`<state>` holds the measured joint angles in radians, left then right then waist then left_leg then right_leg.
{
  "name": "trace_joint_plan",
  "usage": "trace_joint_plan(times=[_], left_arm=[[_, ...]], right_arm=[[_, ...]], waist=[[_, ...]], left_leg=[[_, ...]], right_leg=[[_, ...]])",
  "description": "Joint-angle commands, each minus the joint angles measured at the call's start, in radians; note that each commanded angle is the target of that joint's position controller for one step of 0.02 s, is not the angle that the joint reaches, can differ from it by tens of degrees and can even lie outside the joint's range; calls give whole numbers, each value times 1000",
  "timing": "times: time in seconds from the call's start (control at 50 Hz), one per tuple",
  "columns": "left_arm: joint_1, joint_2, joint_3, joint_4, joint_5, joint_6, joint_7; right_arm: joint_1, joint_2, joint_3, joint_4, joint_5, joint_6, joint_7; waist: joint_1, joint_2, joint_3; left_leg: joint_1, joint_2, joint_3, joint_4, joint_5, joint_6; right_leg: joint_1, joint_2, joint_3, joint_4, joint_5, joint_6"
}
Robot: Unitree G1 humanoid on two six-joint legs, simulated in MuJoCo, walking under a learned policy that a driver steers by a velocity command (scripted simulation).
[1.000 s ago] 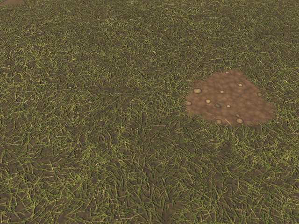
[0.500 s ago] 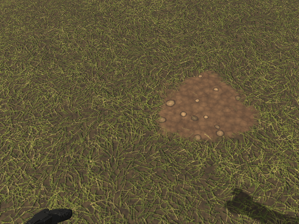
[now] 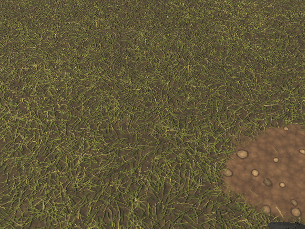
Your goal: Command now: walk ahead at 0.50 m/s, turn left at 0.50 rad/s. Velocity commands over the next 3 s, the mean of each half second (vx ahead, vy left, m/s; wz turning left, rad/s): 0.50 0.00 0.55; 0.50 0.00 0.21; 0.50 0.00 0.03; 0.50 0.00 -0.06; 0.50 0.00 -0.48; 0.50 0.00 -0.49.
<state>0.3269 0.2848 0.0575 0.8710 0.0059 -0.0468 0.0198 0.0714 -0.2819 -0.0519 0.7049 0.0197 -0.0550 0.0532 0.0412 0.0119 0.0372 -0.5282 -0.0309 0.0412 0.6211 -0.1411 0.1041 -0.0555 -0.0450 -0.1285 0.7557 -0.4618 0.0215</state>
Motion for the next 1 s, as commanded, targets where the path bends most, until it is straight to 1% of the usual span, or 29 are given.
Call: trace_joint_plan(times=[0.02,0.04,0.06,0.08,0.1,0.16,0.26,0.36,0.4,0.42,0.44,0.46,0.48,0.5,0.52,0.54,0.56,0.6,0.64,0.72,0.78,0.84,0.88,0.9,0.92,0.94,0.96,0.98,1.0], left_arm=[[-45,141,13,-138,-27,-86,-27],[-111,140,10,-163,-43,-101,-31],[-128,130,10,-162,-25,-104,-24],[-124,141,20,-158,-4,-95,-16],[-107,137,23,-159,3,-82,-16],[-106,100,18,-173,12,-54,-11],[-300,56,-1,-225,5,-61,-20],[-358,110,16,-253,-14,-79,-40],[-289,130,29,-238,-15,-88,-41],[-201,153,43,-216,-8,-93,-35],[-63,201,58,-204,10,-96,-27],[49,288,80,-175,23,-83,-24],[65,225,69,-160,-7,-76,-32],[23,149,48,-172,-9,-72,-31],[-24,123,38,-173,1,-65,-31],[-58,103,29,-166,7,-60,-33],[-75,85,21,-160,12,-60,-33],[-77,78,19,-144,4,-65,-35],[-68,110,28,-125,-7,-70,-36],[-52,156,37,-97,-19,-58,-32],[4,175,39,-67,-29,-47,-32],[39,190,42,-37,-37,-32,-31],[27,206,45,-27,-41,-21,-27],[24,197,40,-25,-42,-18,-24],[25,165,26,-31,-30,-19,-21],[81,74,-7,-70,-4,-34,-24],[96,65,-16,-66,-12,-53,-27],[29,156,11,-80,-38,-64,-34],[-41,158,11,-98,-47,-68,-36]], right_arm=[[342,-220,-70,-3,-1,-1,-21],[293,-184,-62,-8,-3,-5,-25],[227,-161,-54,-22,-5,-6,-27],[176,-130,-44,-39,-12,-7,-29],[150,-123,-40,-55,-20,-5,-32],[154,-149,-50,-61,-14,-10,-45],[230,-174,-60,-38,-1,1,-67],[291,-166,-61,-16,7,16,-73],[272,-161,-62,-23,3,21,-75],[265,-133,-52,-30,0,22,-73],[261,-76,-30,-48,-11,17,-68],[399,-10,-10,-74,8,7,-68],[418,-91,-18,-59,21,1,-70],[322,-156,-35,-54,18,4,-70],[248,-155,-36,-67,5,7,-72],[200,-140,-36,-82,-7,4,-70],[192,-124,-37,-87,-6,4,-64],[210,-82,-29,-85,2,7,-55],[173,-55,-18,-99,-7,9,-52],[57,-30,2,-122,-10,-7,-36],[-31,-39,2,-142,-2,-14,-26],[-82,-58,-4,-166,2,-18,-18],[-27,-84,-18,-155,-3,-20,-17],[76,-115,-36,-122,-10,-18,-22],[231,-165,-61,-81,-14,-14,-32],[368,-270,-83,-69,-36,-6,-45],[393,-249,-76,-55,-16,-3,-40],[340,-190,-53,-57,-11,-6,-36],[280,-156,-42,-63,-12,-9,-35]], waist=[[-169,123,-367],[-153,69,-240],[-106,-9,-150],[-68,-4,-105],[-39,21,-89],[-19,34,-68],[-94,60,-40],[-102,86,-42],[-57,115,-55],[-11,109,-103],[52,33,-228],[12,-262,-368],[23,-293,-351],[52,-175,-213],[45,-104,-131],[29,-86,-66],[4,-103,-41],[-23,-127,-39],[-27,-114,-27],[4,-91,-16],[36,-91,-5],[35,-100,14],[-18,-105,-14],[-74,-90,-77],[-144,-64,-179],[-158,141,-341],[-151,265,-424],[-153,174,-284],[-132,131,-180]], left_leg=[[926,347,-769,-300,-128,281],[785,306,-624,-307,-89,238],[619,264,-521,-323,0,208],[494,231,-450,-347,94,192],[413,210,-428,-372,139,193],[291,178,-348,-407,236,203],[230,103,-280,-384,129,126],[360,159,-422,-276,35,97],[382,162,-462,-205,65,76],[360,119,-440,-116,104,48],[260,61,-368,127,30,12],[-88,-88,-219,471,-368,-65],[-248,-22,-224,637,-448,-81],[-282,17,-230,683,-352,-87],[-259,47,-193,669,-278,-91],[-237,67,-186,619,-233,-92],[-195,90,-183,574,-204,-89],[-140,102,-157,493,-194,-89],[-147,115,-131,389,-163,-98],[-91,123,-81,136,42,-103],[-33,96,-52,13,125,-102],[-18,82,-48,-57,80,-73],[97,53,-21,-114,51,-40],[258,26,2,-144,59,-16],[494,67,-42,-127,70,18],[867,334,-423,-125,27,146],[936,433,-757,-283,-129,234],[833,400,-674,-312,-215,195],[705,356,-539,-328,-184,164]], right_leg=[[-749,45,246,649,-69,-15],[-768,2,225,588,15,-34],[-722,-36,215,487,76,-32],[-648,-63,212,411,114,-23],[-590,-69,213,381,135,-12],[-551,-60,185,253,208,34],[-461,12,170,-123,534,54],[-417,39,217,-262,483,22],[-326,43,204,-296,409,-13],[-186,31,198,-327,409,-44],[56,-112,323,-304,364,-106],[412,-348,750,-358,197,-272],[418,-394,955,-433,-52,-301],[301,-337,812,-459,-80,-254],[178,-286,665,-465,36,-219],[72,-244,570,-485,161,-214],[4,-211,497,-508,244,-207],[-49,-183,416,-546,331,-216],[-66,-192,367,-579,411,-241],[-80,-167,253,-606,482,-228],[-62,-168,218,-595,484,-210],[9,-209,228,-563,508,-192],[32,-210,206,-478,662,-168],[11,-174,163,-352,802,-145],[-93,-125,118,-150,776,-110],[-437,-13,65,242,410,-41],[-632,70,171,451,-108,-26],[-735,8,217,530,-79,-38],[-747,-35,193,509,8,-48]])
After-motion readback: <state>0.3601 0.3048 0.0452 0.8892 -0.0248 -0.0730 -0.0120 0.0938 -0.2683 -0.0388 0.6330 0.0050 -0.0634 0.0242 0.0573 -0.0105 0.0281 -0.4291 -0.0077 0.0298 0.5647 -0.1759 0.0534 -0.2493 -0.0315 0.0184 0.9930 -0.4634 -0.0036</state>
